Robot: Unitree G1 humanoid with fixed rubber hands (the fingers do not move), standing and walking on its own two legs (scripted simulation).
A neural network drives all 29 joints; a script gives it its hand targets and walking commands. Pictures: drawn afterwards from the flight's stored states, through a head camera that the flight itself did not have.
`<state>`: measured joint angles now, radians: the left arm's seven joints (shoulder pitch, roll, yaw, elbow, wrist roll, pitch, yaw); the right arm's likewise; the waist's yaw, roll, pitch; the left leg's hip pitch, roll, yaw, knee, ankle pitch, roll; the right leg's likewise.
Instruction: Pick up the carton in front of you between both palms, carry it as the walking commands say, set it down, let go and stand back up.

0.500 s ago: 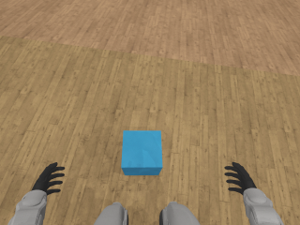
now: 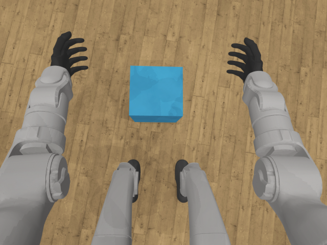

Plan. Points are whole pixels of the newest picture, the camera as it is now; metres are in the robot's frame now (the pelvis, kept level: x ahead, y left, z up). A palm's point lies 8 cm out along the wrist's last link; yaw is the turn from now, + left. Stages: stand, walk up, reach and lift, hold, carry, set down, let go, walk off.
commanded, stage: reach and lift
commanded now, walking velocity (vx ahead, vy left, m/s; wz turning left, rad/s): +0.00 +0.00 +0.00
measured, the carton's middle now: (156, 97) +0.52 +0.01 -0.54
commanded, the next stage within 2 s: none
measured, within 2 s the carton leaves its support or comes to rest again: leaves its support in 1.96 s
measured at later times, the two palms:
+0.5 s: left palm (94, 73) +0.52 +0.20 -0.23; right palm (218, 75) +0.53 -0.18 -0.23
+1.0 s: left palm (111, 92) +0.52 +0.19 -0.44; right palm (201, 93) +0.52 -0.17 -0.44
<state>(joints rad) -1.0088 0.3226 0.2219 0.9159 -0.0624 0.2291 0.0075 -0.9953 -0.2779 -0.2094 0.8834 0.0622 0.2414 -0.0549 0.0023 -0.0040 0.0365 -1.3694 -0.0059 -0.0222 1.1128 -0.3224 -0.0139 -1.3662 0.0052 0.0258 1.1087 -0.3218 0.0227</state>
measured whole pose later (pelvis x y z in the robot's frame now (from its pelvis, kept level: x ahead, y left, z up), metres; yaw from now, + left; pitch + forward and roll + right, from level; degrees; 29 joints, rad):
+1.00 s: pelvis -0.03 +0.00 -0.27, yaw +0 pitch +41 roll +0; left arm -1.47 0.40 0.13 1.16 -0.18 0.08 0.09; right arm -1.46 -0.34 -0.13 1.13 0.18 0.09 -0.12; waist 0.00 -0.01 0.29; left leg -2.28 -0.05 -0.05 2.09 -0.53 -0.05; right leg -2.27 0.06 0.04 2.09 -0.53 0.06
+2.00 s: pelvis -0.02 +0.00 -0.29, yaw +0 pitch +38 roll +0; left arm -1.34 0.25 0.16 0.92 -0.13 0.22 0.16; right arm -1.35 -0.22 -0.20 0.91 0.11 0.22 -0.17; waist 0.01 -0.02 0.28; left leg -2.27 -0.06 -0.05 2.21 -0.60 -0.06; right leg -2.27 0.09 0.06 2.21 -0.60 0.08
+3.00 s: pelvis +0.02 -0.01 -0.04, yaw +1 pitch +33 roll +0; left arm -0.70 -0.05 0.38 0.67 0.18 0.34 0.06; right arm -0.70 0.08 -0.39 0.65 -0.17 0.33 -0.07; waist 0.00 -0.01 -0.23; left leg -1.45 -0.10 -0.12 1.36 -0.48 -0.05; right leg -1.44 0.10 0.12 1.37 -0.49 0.05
